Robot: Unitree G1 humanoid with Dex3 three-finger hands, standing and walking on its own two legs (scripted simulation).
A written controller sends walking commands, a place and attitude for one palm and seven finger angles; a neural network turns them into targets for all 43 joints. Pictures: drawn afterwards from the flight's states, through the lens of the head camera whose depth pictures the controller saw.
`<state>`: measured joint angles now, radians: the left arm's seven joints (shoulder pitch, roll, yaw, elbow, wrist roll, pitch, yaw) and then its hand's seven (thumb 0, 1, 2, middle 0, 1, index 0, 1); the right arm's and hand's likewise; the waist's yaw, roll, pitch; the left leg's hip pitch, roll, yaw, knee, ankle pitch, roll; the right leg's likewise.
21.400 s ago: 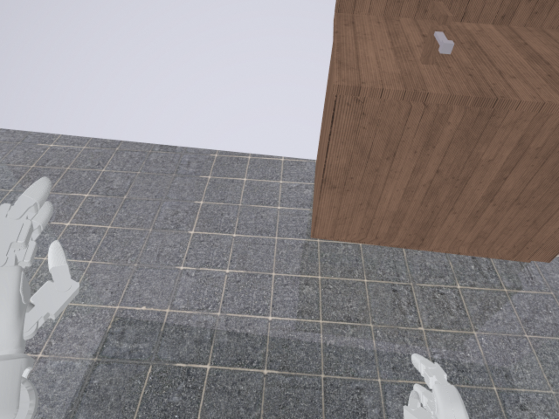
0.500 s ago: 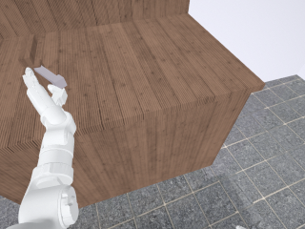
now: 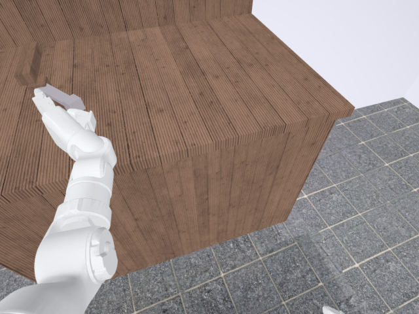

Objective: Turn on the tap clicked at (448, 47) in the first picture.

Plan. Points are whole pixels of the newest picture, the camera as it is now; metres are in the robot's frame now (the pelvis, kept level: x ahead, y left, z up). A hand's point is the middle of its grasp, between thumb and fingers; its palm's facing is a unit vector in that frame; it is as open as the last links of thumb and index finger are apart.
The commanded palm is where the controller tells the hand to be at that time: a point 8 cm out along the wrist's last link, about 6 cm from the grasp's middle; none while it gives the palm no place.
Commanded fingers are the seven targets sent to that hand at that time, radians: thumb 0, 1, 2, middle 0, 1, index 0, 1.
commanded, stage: push the lever round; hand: left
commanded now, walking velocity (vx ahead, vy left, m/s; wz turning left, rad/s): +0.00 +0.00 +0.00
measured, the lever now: (73, 104) +0.49 +0.28 +0.14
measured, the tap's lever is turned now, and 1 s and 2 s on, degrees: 37 75 75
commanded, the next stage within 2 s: lift the hand up off the lever in 0.90 s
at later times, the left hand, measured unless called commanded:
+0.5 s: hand (111, 100) +0.51 +0.21 +0.14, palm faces +0.80 -0.59 -0.12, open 7.9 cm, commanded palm +0.46 +0.25 +0.14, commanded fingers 0.00 0.90 0.90 -0.15 -0.15 -0.15 -0.15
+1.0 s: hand (111, 94) +0.54 +0.22 +0.14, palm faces +0.81 -0.58 -0.11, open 7.9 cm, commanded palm +0.48 +0.24 +0.14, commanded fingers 0.00 0.90 0.90 -0.15 -0.15 -0.15 -0.15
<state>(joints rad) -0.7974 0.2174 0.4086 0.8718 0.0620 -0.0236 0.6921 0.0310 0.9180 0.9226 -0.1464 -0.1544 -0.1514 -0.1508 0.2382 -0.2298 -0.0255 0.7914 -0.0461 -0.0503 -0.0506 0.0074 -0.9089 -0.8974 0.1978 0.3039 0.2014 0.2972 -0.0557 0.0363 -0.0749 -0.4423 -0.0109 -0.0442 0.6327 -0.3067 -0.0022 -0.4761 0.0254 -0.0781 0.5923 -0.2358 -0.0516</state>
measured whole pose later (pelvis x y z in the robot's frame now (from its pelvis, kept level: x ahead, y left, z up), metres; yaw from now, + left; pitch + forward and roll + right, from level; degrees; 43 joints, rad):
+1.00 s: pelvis +0.02 +0.00 -0.01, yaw -2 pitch +14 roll -1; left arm -1.04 0.30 0.54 1.12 0.15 -0.02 0.85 -0.01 0.88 0.90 -0.15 -0.15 -0.16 -0.15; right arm 0.35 -0.23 -0.04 0.80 -0.10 -0.04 0.04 0.01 -0.91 -0.90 0.20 0.30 0.20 0.30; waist -0.14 0.05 -0.12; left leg -0.58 0.01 -0.02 0.69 -0.36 0.00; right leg -0.61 0.04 -0.06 0.63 -0.27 -0.05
